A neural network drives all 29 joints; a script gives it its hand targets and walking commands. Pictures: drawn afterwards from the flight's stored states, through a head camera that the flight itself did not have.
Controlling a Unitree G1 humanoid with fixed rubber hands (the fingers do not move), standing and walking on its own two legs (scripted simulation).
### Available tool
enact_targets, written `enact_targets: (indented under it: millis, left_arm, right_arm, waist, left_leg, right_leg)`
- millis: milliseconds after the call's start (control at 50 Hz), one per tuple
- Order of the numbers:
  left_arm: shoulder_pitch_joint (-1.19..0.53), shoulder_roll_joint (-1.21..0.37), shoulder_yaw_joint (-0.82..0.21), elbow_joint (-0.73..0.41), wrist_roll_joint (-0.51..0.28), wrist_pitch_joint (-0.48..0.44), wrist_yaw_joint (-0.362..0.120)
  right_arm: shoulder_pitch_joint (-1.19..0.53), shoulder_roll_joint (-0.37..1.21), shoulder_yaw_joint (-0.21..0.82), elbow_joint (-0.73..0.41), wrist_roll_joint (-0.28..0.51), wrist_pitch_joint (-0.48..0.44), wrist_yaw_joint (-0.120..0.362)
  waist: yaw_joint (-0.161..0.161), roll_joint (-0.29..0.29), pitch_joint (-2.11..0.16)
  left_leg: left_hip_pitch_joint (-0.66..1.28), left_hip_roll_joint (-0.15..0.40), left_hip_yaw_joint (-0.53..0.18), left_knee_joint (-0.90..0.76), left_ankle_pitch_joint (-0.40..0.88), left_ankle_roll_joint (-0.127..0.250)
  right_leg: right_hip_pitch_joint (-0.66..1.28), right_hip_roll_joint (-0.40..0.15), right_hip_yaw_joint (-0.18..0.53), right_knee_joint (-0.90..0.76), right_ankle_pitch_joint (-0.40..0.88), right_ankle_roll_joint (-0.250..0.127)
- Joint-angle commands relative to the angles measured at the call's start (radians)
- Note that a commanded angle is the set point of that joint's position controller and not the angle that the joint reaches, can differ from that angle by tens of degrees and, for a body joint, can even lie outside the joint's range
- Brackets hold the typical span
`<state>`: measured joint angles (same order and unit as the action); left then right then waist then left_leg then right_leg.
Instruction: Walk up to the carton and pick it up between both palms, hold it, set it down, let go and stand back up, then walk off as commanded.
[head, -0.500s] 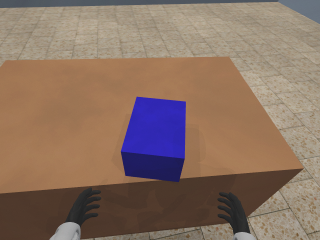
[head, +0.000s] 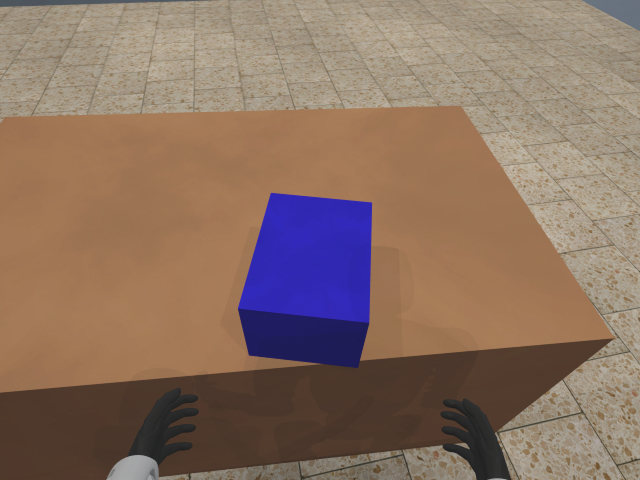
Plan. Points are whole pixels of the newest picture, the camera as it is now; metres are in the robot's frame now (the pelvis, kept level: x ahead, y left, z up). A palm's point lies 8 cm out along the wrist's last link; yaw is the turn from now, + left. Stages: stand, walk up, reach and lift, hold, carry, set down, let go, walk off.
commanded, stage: let go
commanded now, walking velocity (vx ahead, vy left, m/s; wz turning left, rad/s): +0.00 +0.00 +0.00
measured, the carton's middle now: (312, 276) +0.45 +0.03 -0.06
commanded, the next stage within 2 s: stand in 0.38 s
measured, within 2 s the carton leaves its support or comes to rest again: neither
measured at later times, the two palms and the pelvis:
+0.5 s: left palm (146, 459) +0.17 +0.23 -0.07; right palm out of the picture +0.14 -0.22 -0.10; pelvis +0.00 +0.00 +0.00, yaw +0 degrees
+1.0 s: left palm (145, 474) +0.16 +0.23 -0.09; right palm out of the picture +0.11 -0.26 -0.11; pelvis +0.01 -0.01 +0.00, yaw +0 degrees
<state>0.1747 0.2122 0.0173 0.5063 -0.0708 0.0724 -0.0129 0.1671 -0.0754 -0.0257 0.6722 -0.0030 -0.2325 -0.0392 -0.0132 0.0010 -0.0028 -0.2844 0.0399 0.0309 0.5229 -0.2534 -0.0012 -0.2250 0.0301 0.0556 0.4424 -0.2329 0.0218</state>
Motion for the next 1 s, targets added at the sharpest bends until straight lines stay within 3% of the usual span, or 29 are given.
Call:
enact_targets:
  millis: [0, 120, 160, 180, 220, 280, 300, 360, 380, 400, 440, 480, 500, 520, 560, 580, 600, 620, 660, 720, 760, 780, 840, 880, 940, 960, 980]
  left_arm:
    - [-0.043, 0.084, -0.023, -0.135, 0.047, -0.008, 0.018]
    - [-0.048, 0.09, -0.03, -0.144, 0.041, -0.011, 0.024]
    - [-0.04, 0.083, -0.034, -0.138, 0.051, -0.003, 0.024]
    - [-0.032, 0.059, -0.046, -0.098, 0.073, 0.011, 0.027]
    - [-0.046, 0.061, -0.047, -0.128, 0.055, 0.005, 0.026]
    - [-0.035, 0.05, -0.049, -0.118, 0.066, 0.013, 0.033]
    - [-0.031, 0.053, -0.043, -0.104, 0.068, 0.013, 0.032]
    - [-0.035, 0.045, -0.045, -0.088, 0.077, 0.024, 0.038]
    - [-0.016, 0.28, 0.073, -0.022, 0.126, -0.047, 0.045]
    - [0.002, 0.279, 0.066, 0.0, 0.121, -0.062, 0.048]
    - [-0.003, 0.237, 0.059, 0.008, 0.114, -0.081, 0.035]
    - [0.003, 0.257, 0.056, 0.016, 0.127, -0.09, 0.031]
    - [0.01, 0.241, 0.055, 0.019, 0.126, -0.093, 0.031]
    - [0.003, 0.26, 0.06, 0.016, 0.138, -0.096, 0.032]
    - [0.005, 0.27, 0.064, 0.021, 0.135, -0.097, 0.032]
    - [0.035, 0.269, 0.064, 0.023, 0.132, -0.101, 0.032]
    - [0.041, 0.265, 0.064, 0.041, 0.135, -0.105, 0.031]
    - [0.034, 0.283, 0.065, 0.036, 0.139, -0.11, 0.028]
    - [0.035, 0.277, 0.065, 0.042, 0.128, -0.121, 0.027]
    - [0.052, 0.292, 0.072, 0.056, 0.127, -0.124, 0.035]
    - [0.035, 0.293, 0.073, 0.051, 0.129, -0.117, 0.033]
    - [0.038, 0.276, 0.068, 0.059, 0.126, -0.123, 0.035]
    - [0.045, 0.274, 0.062, 0.064, 0.123, -0.125, 0.04]
    - [0.055, 0.3, 0.071, 0.075, 0.121, -0.123, 0.041]
    - [0.077, 0.299, 0.07, 0.073, 0.124, -0.126, 0.041]
    - [0.061, 0.3, 0.075, 0.069, 0.125, -0.123, 0.044]
    - [0.048, 0.277, 0.069, 0.073, 0.122, -0.124, 0.038]
  right_arm:
    - [-0.083, -0.21, -0.035, -0.119, -0.006, -0.035, 0.029]
    - [-0.086, -0.205, -0.037, -0.134, -0.008, -0.047, 0.036]
    - [-0.081, -0.203, -0.034, -0.117, -0.008, -0.039, 0.038]
    - [-0.085, -0.226, -0.043, -0.053, -0.023, -0.028, 0.044]
    - [-0.097, -0.218, -0.038, -0.099, -0.02, -0.034, 0.048]
    - [-0.102, -0.234, -0.057, -0.079, -0.024, -0.041, 0.054]
    - [-0.096, -0.226, -0.048, -0.069, -0.025, -0.038, 0.056]
    - [-0.105, -0.239, -0.05, -0.042, -0.024, -0.034, 0.065]
    - [0.035, -0.38, -0.083, 0.031, -0.048, 0.059, 0.03]
    - [0.033, -0.366, -0.076, 0.03, -0.042, 0.091, 0.026]
    - [-0.023, -0.367, -0.07, 0.029, -0.042, 0.121, 0.023]
    - [-0.039, -0.374, -0.066, 0.036, -0.042, 0.142, 0.027]
    - [-0.045, -0.359, -0.057, 0.047, -0.048, 0.144, 0.029]
    - [-0.031, -0.372, -0.058, 0.059, -0.047, 0.148, 0.034]
    - [-0.048, -0.38, -0.056, 0.087, -0.051, 0.152, 0.037]
    - [-0.041, -0.367, -0.053, 0.085, -0.05, 0.149, 0.037]
    - [-0.063, -0.394, -0.063, 0.105, -0.047, 0.152, 0.036]
    - [-0.045, -0.392, -0.062, 0.11, -0.041, 0.153, 0.037]
    - [-0.045, -0.401, -0.057, 0.112, -0.048, 0.157, 0.039]
    - [-0.091, -0.421, -0.061, 0.12, -0.038, 0.16, 0.045]
    - [-0.041, -0.432, -0.065, 0.135, -0.037, 0.163, 0.042]
    - [-0.021, -0.42, -0.064, 0.137, -0.034, 0.165, 0.04]
    - [-0.02, -0.421, -0.059, 0.135, -0.032, 0.169, 0.04]
    - [-0.059, -0.415, -0.057, 0.133, -0.032, 0.171, 0.045]
    - [-0.056, -0.409, -0.06, 0.129, -0.025, 0.169, 0.041]
    - [-0.044, -0.43, -0.061, 0.133, -0.028, 0.168, 0.041]
    - [-0.015, -0.435, -0.062, 0.15, -0.032, 0.17, 0.037]
  waist:
    - [0.033, 0.068, -0.048]
    - [0.034, 0.044, -0.052]
    - [0.032, 0.056, -0.031]
    - [0.02, 0.073, -0.016]
    - [0.036, 0.042, -0.043]
    - [0.035, 0.063, -0.039]
    - [0.038, 0.043, -0.028]
    - [0.032, 0.074, -0.011]
    - [0.016, 0.048, -0.18]
    - [0.02, 0.015, -0.167]
    - [0.035, 0.033, -0.128]
    - [0.02, -0.013, -0.063]
    - [0.036, -0.01, -0.047]
    - [0.022, 0.024, -0.057]
    - [0.03, 0.007, -0.044]
    - [0.028, 0.04, -0.07]
    - [0.037, -0.014, -0.066]
    - [0.02, -0.029, -0.08]
    - [0.023, 0.014, -0.112]
    - [0.03, 0.005, -0.106]
    - [0.015, -0.003, -0.122]
    - [0.006, 0.026, -0.112]
    - [0.003, 0.008, -0.129]
    - [0.022, 0.011, -0.125]
    - [0.016, -0.011, -0.154]
    - [0.017, 0.011, -0.17]
    - [0.007, -0.011, -0.148]
  left_leg:
    - [0.318, -0.006, 0.043, -0.193, 0.193, -0.07]
    - [0.307, -0.01, 0.051, -0.192, 0.186, -0.063]
    - [0.292, -0.012, 0.049, -0.19, 0.171, -0.061]
    - [0.311, -0.007, 0.047, -0.195, 0.181, -0.072]
    - [0.302, -0.005, 0.049, -0.198, 0.164, -0.065]
    - [0.287, -0.003, 0.047, -0.191, 0.184, -0.069]
    - [0.289, -0.008, 0.042, -0.189, 0.173, -0.067]
    - [0.29, -0.008, 0.045, -0.189, 0.167, -0.067]
    - [0.182, 0.06, -0.076, -0.069, 0.284, -0.018]
    - [0.133, 0.057, -0.074, -0.07, 0.239, -0.003]
    - [0.054, 0.045, -0.066, -0.1, 0.082, 0.001]
    - [0.0, 0.031, -0.055, -0.111, -0.071, 0.002]
    - [-0.014, 0.03, -0.072, -0.121, -0.125, 0.006]
    - [-0.009, 0.036, -0.067, -0.113, -0.159, 0.006]
    - [-0.02, 0.046, -0.092, -0.14, -0.157, 0.016]
    - [-0.001, 0.046, -0.092, -0.139, -0.15, 0.018]
    - [0.026, 0.052, -0.108, -0.122, -0.111, 0.022]
    - [0.045, 0.046, -0.085, -0.11, -0.122, 0.021]
    - [0.057, 0.057, -0.096, -0.106, -0.048, 0.031]
    - [0.07, 0.06, -0.095, -0.09, 0.013, 0.036]
    - [0.116, 0.056, -0.078, -0.072, 0.064, 0.027]
    - [0.117, 0.055, -0.088, -0.074, 0.087, 0.028]
    - [0.125, 0.064, -0.083, -0.061, 0.129, 0.032]
    - [0.098, 0.067, -0.092, -0.062, 0.165, 0.035]
    - [0.122, 0.062, -0.089, -0.062, 0.137, 0.032]
    - [0.139, 0.063, -0.086, -0.061, 0.155, 0.031]
    - [0.14, 0.065, -0.087, -0.056, 0.165, 0.033]
  right_leg:
    - [0.027, 0.024, -0.099, -0.103, 0.026, -0.057]
    - [0.03, 0.022, -0.1, -0.1, 0.038, -0.055]
    - [0.025, 0.017, -0.099, -0.104, 0.031, -0.059]
    - [0.018, 0.025, -0.11, -0.095, 0.022, -0.061]
    - [0.026, 0.022, -0.107, -0.097, 0.021, -0.058]
    - [0.029, 0.031, -0.113, -0.08, 0.037, -0.059]
    - [0.024, 0.024, -0.113, -0.089, 0.029, -0.06]
    - [0.013, 0.024, -0.11, -0.092, 0.021, -0.061]
    - [0.033, -0.101, 0.05, 0.061, 0.164, -0.059]
    - [0.048, -0.099, 0.044, 0.072, 0.162, -0.064]
    - [0.03, -0.099, 0.047, 0.053, 0.079, -0.065]
    - [-0.014, -0.091, 0.055, 0.024, -0.03, -0.072]
    - [-0.026, -0.094, 0.059, 0.016, -0.087, -0.064]
    - [-0.039, -0.103, 0.068, 0.003, -0.119, -0.07]
    - [-0.035, -0.088, 0.057, 0.028, -0.105, -0.068]
    - [-0.013, -0.085, 0.061, 0.031, -0.09, -0.062]
    - [-0.049, -0.095, 0.056, 0.03, -0.08, -0.071]
    - [-0.059, -0.089, 0.062, 0.008, -0.097, -0.065]
    - [-0.007, -0.094, 0.065, 0.042, 0.022, -0.066]
    - [-0.017, -0.098, 0.067, 0.051, 0.059, -0.072]
    - [-0.02, -0.098, 0.066, 0.038, 0.087, -0.069]
    - [-0.014, -0.101, 0.068, 0.041, 0.095, -0.074]
    - [0.003, -0.106, 0.071, 0.052, 0.148, -0.075]
    - [0.03, -0.108, 0.067, 0.056, 0.17, -0.075]
    - [0.035, -0.112, 0.069, 0.052, 0.178, -0.08]
    - [0.033, -0.109, 0.065, 0.051, 0.17, -0.079]
    - [0.015, -0.114, 0.065, 0.05, 0.166, -0.079]
